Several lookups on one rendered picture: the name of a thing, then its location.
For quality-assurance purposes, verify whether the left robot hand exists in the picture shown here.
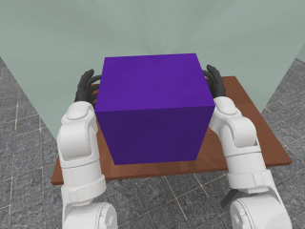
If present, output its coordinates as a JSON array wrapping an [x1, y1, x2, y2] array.
[[74, 69, 102, 110]]

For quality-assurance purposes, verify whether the right robot forearm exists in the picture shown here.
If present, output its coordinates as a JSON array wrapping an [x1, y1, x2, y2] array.
[[209, 96, 293, 229]]

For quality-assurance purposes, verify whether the carton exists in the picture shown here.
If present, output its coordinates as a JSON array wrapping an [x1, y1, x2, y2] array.
[[94, 53, 215, 165]]

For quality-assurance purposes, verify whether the robot left upper arm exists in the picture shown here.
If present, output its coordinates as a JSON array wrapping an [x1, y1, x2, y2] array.
[[63, 202, 118, 229]]

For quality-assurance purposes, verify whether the table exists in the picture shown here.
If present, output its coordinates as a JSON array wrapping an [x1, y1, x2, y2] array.
[[51, 75, 292, 210]]

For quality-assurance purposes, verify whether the robot right upper arm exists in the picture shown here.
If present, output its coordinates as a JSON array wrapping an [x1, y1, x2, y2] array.
[[230, 195, 292, 229]]

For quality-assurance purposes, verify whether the right robot hand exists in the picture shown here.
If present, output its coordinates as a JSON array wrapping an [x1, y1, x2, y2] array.
[[202, 64, 226, 99]]

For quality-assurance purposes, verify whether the left robot forearm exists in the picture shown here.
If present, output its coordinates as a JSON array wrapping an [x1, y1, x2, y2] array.
[[56, 101, 107, 229]]

